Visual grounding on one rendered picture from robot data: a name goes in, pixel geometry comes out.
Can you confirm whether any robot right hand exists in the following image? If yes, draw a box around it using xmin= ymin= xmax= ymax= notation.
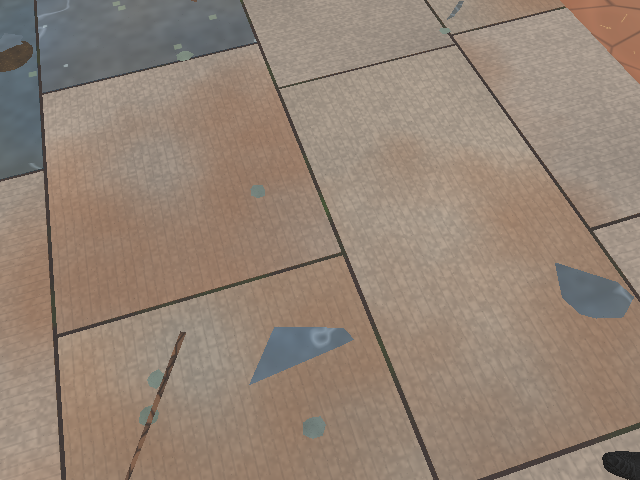
xmin=602 ymin=451 xmax=640 ymax=480

